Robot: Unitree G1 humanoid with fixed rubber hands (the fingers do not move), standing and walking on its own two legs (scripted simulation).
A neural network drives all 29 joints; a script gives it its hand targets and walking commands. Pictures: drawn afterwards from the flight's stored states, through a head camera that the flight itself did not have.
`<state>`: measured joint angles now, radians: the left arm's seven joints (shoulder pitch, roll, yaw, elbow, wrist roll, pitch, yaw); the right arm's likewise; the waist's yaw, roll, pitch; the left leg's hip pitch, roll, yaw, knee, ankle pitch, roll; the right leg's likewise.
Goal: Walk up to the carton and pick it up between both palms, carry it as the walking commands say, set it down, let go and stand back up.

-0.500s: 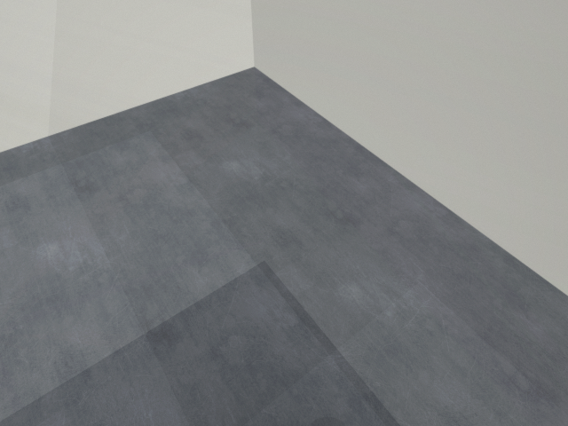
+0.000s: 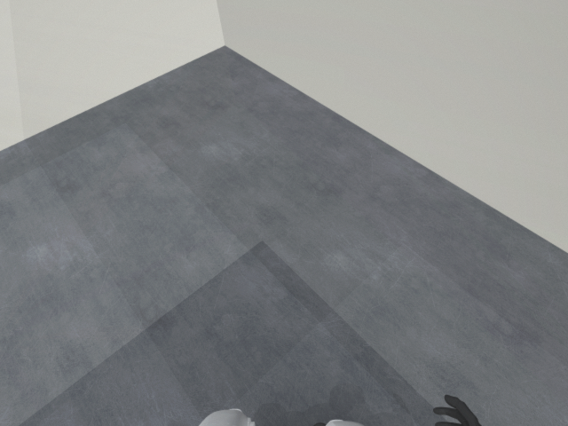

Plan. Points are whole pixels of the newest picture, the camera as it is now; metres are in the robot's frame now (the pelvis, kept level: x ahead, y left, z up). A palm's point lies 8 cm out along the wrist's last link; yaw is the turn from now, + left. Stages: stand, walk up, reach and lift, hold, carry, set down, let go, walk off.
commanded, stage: walk up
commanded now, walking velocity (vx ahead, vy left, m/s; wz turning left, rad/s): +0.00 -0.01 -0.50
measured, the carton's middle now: out of the picture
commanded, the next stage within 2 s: none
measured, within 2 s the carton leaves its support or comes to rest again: neither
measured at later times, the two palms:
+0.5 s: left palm out of the picture +0.00 +0.30 -0.15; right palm out of the picture -0.08 -0.19 -0.12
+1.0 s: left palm out of the picture -0.08 +0.26 -0.09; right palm out of the picture -0.21 -0.25 -0.14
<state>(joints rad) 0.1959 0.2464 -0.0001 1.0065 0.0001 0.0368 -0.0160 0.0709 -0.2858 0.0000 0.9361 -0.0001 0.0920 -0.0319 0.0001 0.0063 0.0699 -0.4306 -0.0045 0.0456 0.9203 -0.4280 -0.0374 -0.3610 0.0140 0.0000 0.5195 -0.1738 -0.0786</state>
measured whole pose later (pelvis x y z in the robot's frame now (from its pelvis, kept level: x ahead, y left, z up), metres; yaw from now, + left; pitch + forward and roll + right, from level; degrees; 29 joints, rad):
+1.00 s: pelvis -0.20 +0.02 +0.01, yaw -25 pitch -1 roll +7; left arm 0.34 0.23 0.03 0.96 0.00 0.04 -0.02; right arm 0.13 -0.30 0.00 0.92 0.00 0.12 -0.03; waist 0.00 0.02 0.01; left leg -0.45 0.01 0.07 1.12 -0.43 0.00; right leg -0.16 0.01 0.06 0.52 -0.33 -0.09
